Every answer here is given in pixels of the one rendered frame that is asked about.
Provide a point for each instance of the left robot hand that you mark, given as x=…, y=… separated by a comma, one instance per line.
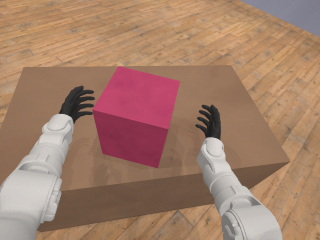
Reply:
x=72, y=105

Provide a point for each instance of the pedestal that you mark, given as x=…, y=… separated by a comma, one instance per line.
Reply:
x=97, y=187

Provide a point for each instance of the robot left forearm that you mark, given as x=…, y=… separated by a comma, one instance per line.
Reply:
x=50, y=151

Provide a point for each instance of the right robot hand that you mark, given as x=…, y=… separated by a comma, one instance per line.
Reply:
x=213, y=129

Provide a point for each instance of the robot right forearm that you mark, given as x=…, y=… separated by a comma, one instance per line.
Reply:
x=227, y=191

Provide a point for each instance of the carton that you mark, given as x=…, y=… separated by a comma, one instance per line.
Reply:
x=133, y=115

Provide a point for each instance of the robot right upper arm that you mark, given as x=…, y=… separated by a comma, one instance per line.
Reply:
x=249, y=223

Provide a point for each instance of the robot left upper arm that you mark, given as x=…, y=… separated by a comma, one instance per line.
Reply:
x=29, y=199

